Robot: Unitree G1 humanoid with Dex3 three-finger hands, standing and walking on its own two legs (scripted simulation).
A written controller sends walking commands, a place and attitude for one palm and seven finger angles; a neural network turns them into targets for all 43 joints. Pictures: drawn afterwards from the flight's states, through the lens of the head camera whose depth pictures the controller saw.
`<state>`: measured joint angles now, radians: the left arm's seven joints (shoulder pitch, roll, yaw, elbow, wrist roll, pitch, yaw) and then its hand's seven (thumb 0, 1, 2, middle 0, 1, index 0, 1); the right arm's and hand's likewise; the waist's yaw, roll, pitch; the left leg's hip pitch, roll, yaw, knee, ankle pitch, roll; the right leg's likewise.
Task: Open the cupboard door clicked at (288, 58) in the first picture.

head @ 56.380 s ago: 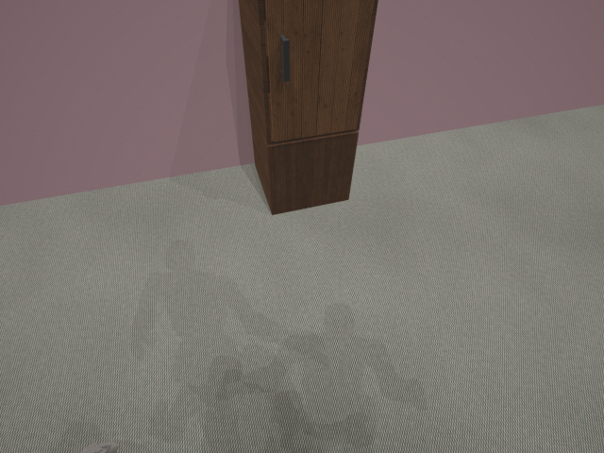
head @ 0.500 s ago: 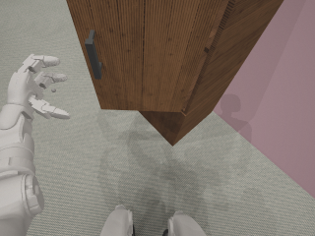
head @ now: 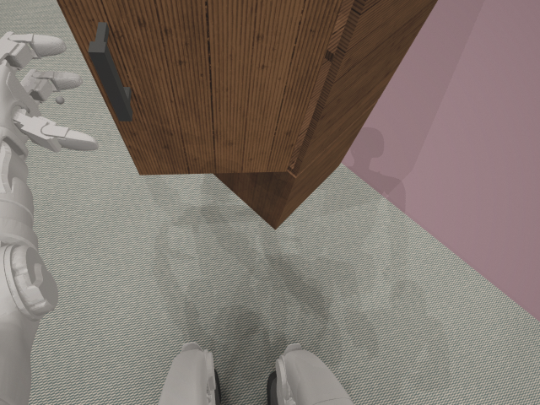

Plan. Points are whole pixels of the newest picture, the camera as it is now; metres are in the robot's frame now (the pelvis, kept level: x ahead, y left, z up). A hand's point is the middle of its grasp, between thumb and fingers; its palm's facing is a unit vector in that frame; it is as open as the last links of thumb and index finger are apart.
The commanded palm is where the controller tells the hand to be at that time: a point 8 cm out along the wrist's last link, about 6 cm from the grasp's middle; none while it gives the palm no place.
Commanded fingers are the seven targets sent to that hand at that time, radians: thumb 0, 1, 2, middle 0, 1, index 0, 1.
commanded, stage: move the hooked fingers beside the handle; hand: left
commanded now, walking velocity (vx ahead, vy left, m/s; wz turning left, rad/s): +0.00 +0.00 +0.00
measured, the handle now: (114, 75) +0.57 +0.18 +0.07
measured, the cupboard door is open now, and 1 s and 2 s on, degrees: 48 48 48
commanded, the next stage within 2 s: slide the fingers in behind the handle in 0.76 s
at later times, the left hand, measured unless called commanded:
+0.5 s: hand (58, 108) +0.51 +0.24 +0.08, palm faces +0.01 -1.00 -0.01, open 14.0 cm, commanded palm +0.50 +0.28 +0.07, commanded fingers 0.00 -0.50 0.30 -0.30 -1.20 -0.30 -1.20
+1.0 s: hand (61, 107) +0.51 +0.24 +0.07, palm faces +0.02 -1.00 -0.01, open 14.0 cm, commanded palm +0.50 +0.27 +0.07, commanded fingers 0.00 -0.50 0.30 -0.30 -1.20 -0.30 -1.20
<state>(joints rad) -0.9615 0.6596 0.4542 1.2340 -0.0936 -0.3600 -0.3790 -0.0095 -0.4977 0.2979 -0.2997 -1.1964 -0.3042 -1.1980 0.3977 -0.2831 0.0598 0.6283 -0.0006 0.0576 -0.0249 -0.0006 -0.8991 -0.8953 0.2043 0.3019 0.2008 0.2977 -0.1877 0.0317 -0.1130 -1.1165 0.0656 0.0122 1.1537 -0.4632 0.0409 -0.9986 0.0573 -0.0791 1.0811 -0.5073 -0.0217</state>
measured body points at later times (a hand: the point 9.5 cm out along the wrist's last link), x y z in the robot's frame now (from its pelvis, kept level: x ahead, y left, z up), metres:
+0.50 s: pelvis +0.01 +0.00 +0.00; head +0.14 +0.04 +0.43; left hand +0.50 +0.30 +0.08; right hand +0.02 -0.27 -0.10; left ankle +0.04 +0.09 -0.65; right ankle +0.00 -0.11 -0.65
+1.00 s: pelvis +0.00 +0.00 +0.00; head +0.15 +0.04 +0.43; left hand +0.50 +0.29 +0.08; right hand +0.00 -0.26 -0.10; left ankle +0.04 +0.09 -0.65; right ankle +0.00 -0.11 -0.65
